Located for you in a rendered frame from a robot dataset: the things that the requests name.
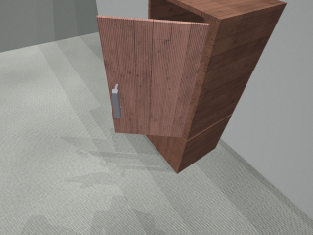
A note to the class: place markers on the handle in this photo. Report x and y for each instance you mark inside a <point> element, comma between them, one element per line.
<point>116,102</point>

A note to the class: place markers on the cupboard door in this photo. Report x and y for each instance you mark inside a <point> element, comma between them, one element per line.
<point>155,64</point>

